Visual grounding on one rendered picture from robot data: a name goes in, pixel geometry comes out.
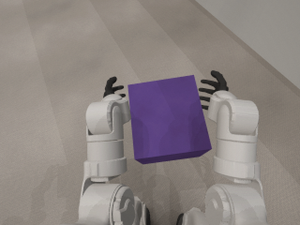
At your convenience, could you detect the robot right upper arm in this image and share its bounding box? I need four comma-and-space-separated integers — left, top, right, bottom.
204, 184, 270, 225

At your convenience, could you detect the right robot thigh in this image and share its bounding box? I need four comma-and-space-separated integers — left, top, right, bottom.
182, 210, 210, 225

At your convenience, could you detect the left robot hand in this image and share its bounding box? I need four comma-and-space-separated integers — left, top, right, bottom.
103, 76, 126, 98

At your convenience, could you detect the right robot hand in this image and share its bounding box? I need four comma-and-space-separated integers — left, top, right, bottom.
198, 70, 229, 110

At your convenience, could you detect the robot left forearm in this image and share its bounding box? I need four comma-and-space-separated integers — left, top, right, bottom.
78, 94, 131, 215

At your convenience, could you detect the robot left upper arm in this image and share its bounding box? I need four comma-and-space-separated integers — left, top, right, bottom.
59, 183, 136, 225

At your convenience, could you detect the robot left shin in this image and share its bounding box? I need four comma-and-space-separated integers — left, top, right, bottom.
134, 196, 141, 202

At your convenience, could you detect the robot right forearm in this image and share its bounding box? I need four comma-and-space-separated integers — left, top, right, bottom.
206, 90, 267, 213

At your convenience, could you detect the carton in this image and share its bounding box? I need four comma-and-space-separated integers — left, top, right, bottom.
127, 75, 212, 164

